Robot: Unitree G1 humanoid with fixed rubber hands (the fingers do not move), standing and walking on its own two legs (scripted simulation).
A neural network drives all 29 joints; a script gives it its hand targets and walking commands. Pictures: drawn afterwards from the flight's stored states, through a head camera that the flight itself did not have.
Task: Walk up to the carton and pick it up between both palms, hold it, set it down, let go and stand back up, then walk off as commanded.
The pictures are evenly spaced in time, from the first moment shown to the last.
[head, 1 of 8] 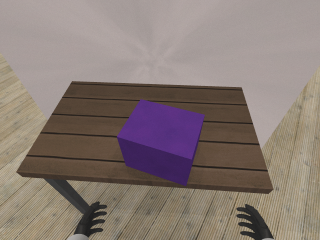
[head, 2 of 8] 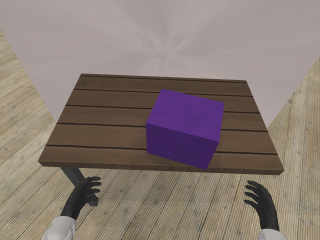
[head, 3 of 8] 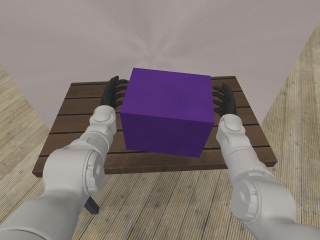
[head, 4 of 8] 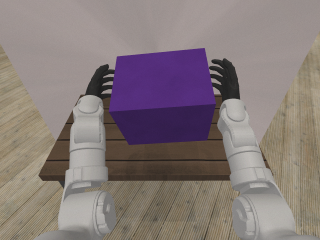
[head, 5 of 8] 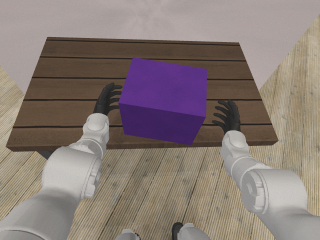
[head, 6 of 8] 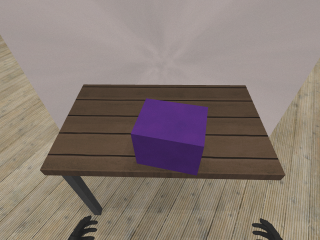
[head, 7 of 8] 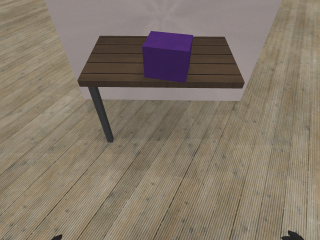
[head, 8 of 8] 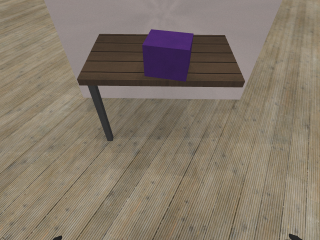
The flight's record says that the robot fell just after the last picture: no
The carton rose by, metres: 0.25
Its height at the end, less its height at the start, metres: +0.00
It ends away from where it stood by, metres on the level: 0.04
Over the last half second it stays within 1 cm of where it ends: yes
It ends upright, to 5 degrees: yes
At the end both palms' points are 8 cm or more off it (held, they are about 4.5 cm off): yes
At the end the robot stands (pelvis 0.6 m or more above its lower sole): yes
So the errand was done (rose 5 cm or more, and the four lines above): yes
